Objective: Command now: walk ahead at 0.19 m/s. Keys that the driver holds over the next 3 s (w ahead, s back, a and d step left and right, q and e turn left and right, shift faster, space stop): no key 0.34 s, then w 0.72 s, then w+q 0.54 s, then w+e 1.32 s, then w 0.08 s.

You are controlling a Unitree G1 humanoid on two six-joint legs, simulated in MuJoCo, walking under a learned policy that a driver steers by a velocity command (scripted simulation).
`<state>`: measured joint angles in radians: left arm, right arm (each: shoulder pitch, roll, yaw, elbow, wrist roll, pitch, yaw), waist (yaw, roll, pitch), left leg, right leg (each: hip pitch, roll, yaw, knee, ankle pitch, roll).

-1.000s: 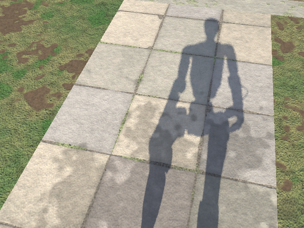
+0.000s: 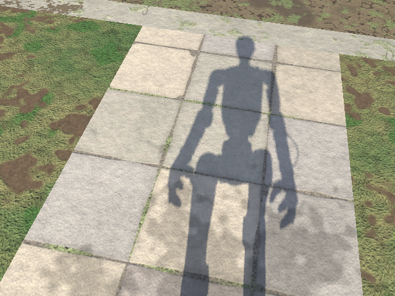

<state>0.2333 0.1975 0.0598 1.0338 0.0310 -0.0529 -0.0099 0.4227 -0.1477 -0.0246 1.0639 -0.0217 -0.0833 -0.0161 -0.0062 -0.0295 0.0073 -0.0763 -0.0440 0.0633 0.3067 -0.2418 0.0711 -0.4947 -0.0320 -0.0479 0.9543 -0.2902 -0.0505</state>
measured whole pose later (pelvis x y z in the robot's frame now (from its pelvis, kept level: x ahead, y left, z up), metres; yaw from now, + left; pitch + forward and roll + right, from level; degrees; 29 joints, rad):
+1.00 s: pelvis +0.24 -0.05 -0.02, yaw +1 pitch +2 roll +0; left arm 0.01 0.19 0.05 0.89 0.02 -0.05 -0.03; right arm 0.53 -0.16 -0.04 1.12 -0.02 -0.09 -0.02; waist -0.08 0.00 0.03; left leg 0.10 0.02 0.03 0.30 -0.41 -0.01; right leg -0.45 -0.02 -0.11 0.54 -0.19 -0.08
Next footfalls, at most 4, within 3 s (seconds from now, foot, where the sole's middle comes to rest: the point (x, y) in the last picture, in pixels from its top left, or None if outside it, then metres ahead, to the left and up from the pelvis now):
0.20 right None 0.19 -0.09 -0.78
0.56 left None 0.11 0.08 -0.78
1.00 right None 0.39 -0.15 -0.78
1.54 left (191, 251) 0.67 0.02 -0.78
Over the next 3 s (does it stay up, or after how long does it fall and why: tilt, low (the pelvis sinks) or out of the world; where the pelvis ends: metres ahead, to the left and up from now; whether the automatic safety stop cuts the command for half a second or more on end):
stays up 1.34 -0.01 0.00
